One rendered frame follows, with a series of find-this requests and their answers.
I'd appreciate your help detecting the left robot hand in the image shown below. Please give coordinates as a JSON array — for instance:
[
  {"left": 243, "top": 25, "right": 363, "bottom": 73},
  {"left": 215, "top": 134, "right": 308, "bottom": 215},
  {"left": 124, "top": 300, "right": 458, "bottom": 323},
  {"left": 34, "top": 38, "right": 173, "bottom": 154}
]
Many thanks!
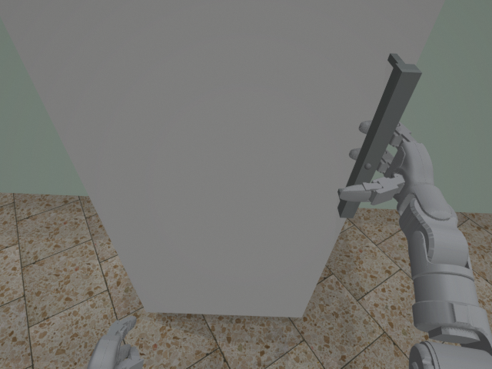
[{"left": 87, "top": 316, "right": 144, "bottom": 369}]

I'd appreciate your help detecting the fridge door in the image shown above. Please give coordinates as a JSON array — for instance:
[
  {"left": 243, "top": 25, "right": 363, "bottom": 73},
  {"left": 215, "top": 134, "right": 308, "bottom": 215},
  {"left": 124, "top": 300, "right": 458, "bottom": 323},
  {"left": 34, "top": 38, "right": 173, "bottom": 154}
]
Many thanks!
[{"left": 0, "top": 0, "right": 445, "bottom": 317}]

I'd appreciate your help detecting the robot right upper arm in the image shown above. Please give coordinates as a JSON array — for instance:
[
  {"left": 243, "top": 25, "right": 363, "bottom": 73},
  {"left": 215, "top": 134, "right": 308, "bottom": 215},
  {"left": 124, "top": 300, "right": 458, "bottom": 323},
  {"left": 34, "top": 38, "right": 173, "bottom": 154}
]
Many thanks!
[{"left": 409, "top": 341, "right": 492, "bottom": 369}]

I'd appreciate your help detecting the robot right forearm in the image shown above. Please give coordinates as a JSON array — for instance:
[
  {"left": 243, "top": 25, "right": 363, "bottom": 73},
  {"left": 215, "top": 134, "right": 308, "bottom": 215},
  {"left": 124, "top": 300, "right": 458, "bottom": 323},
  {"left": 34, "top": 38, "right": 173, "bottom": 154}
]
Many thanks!
[{"left": 397, "top": 184, "right": 492, "bottom": 356}]

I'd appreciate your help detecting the handle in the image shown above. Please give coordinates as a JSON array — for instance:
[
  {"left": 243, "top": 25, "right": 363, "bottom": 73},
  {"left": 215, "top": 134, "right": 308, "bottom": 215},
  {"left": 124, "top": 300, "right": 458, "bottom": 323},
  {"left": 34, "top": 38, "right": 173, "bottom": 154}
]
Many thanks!
[{"left": 337, "top": 53, "right": 422, "bottom": 218}]

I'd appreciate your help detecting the right robot hand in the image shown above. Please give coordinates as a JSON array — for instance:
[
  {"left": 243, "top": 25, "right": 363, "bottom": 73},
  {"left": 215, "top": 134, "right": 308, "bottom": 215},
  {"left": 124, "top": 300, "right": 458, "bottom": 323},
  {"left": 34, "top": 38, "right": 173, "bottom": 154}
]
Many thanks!
[{"left": 339, "top": 121, "right": 434, "bottom": 205}]

